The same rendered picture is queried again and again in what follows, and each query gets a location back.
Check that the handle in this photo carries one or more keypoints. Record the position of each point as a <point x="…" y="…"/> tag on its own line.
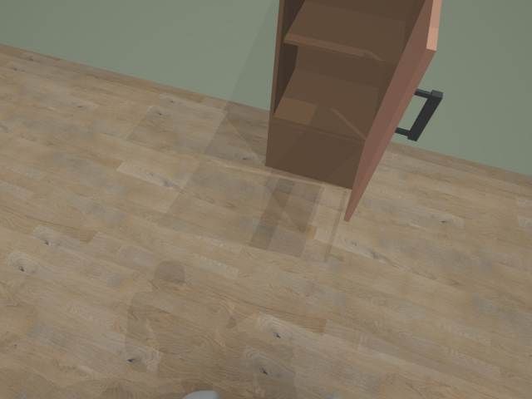
<point x="434" y="99"/>

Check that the cupboard door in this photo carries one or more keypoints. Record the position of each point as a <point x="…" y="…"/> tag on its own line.
<point x="420" y="49"/>

